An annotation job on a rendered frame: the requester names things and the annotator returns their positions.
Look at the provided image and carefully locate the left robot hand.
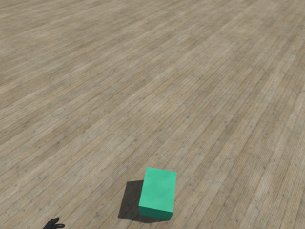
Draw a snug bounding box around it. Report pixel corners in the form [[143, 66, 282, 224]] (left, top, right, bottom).
[[43, 217, 65, 229]]

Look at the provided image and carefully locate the carton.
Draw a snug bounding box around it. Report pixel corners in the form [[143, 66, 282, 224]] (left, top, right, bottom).
[[138, 167, 177, 220]]

